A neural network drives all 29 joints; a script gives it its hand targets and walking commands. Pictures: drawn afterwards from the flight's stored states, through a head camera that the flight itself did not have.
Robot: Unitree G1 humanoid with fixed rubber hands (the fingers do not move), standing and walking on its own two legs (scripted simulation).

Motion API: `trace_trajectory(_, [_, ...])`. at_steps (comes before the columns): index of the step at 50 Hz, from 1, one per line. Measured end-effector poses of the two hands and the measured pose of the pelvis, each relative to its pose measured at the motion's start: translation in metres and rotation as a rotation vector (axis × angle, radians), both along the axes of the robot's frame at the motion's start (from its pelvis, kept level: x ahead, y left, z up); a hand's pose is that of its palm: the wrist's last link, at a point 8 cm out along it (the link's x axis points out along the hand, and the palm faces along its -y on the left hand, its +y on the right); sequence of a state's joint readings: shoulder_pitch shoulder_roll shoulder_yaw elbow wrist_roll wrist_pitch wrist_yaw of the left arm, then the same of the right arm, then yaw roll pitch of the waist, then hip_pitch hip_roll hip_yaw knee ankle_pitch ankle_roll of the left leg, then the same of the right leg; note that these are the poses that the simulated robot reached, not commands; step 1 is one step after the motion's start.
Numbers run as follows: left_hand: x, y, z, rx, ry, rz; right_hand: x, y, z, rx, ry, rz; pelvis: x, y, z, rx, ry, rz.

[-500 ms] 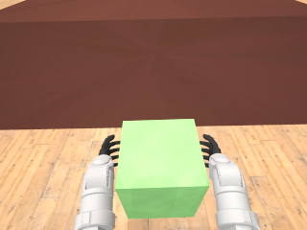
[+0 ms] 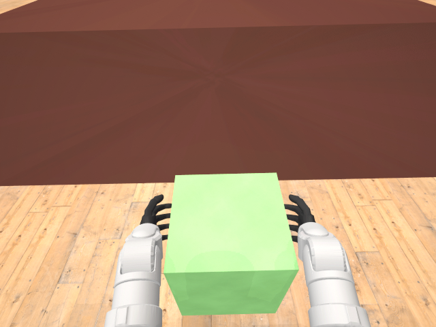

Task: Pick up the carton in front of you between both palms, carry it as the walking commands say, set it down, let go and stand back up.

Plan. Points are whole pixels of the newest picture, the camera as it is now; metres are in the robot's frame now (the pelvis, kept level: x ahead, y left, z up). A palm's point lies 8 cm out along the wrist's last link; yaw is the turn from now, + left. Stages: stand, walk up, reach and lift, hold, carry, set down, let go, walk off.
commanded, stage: hold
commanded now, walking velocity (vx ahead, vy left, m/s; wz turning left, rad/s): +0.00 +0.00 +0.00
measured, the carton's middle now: (227, 246) +0.30 +0.00 -0.03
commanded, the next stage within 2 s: carry in 0.12 s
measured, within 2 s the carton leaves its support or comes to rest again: neither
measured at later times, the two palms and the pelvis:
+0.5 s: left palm (142, 194) +0.36 +0.17 +0.08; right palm (289, 194) +0.35 -0.13 +0.08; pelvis +0.08 +0.02 +0.00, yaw +0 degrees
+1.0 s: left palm (143, 128) +0.63 +0.23 +0.06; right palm (247, 125) +0.63 -0.07 +0.06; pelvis +0.35 +0.07 -0.02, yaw +0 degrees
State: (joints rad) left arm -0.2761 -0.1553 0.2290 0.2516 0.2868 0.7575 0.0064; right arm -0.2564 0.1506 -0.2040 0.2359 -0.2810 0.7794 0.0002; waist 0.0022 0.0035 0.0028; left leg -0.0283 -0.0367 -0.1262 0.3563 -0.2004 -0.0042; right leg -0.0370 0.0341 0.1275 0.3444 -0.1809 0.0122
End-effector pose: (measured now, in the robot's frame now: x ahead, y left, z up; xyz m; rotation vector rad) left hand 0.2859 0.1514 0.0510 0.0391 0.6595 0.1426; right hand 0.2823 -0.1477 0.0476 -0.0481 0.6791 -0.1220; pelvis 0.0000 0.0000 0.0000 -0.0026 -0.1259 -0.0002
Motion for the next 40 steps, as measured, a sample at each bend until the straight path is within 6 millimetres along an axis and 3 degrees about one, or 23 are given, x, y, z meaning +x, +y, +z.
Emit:
trace_trajectory(9, [0.001,0.0,-0.001,-0.002,-0.01,0.006,0.003,0.0,0.0,0.002,-0.01,0.0,0.0,-0.001,-0.003,-0.001,0.059,0.012])
trace_trajectory(17, [0.019,0.019,0.01,-0.04,-0.058,0.046,0.028,0.018,0.014,0.027,-0.058,0.001,0.024,0.012,-0.011,0.007,0.149,0.034])
trace_trajectory(22, [0.047,0.029,0.02,-0.046,-0.015,0.04,0.052,0.028,0.022,0.036,-0.013,-0.014,0.056,0.019,-0.006,-0.01,0.196,-0.001])
trace_trajectory(27, [0.088,0.015,0.03,-0.072,-0.007,0.038,0.085,0.015,0.031,0.054,-0.006,-0.048,0.096,0.012,-0.006,-0.027,0.216,0.004])
trace_trajectory(32, [0.123,0.009,0.025,-0.067,0.017,0.05,0.125,0.008,0.027,0.077,0.019,-0.053,0.144,0.006,-0.009,-0.024,0.221,0.054])
trace_trajectory(36, [0.152,0.022,0.029,-0.073,0.063,0.099,0.168,0.022,0.032,0.081,0.068,-0.015,0.182,0.011,0.0,0.003,0.227,0.055])
trace_trajectory(40, [0.198,0.042,0.036,-0.082,0.042,0.134,0.222,0.042,0.038,0.084,0.049,0.011,0.227,0.023,-0.001,0.01,0.226,0.05])
